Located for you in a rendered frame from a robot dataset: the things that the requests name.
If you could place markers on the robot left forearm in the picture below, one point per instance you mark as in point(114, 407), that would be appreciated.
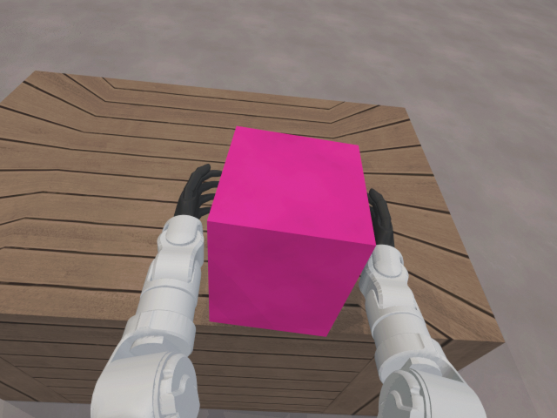
point(164, 318)

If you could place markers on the robot right hand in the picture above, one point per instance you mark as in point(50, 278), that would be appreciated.
point(381, 219)

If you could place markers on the carton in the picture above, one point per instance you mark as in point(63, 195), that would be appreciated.
point(289, 232)

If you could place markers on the right robot upper arm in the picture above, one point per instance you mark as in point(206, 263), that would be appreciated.
point(410, 393)

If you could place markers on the robot right forearm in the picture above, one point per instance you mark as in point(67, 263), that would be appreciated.
point(397, 325)

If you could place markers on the left robot upper arm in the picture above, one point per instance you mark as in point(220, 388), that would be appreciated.
point(160, 385)

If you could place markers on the robot left hand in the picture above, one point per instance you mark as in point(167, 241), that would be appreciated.
point(191, 199)

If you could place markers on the pedestal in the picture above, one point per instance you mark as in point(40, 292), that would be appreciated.
point(92, 168)

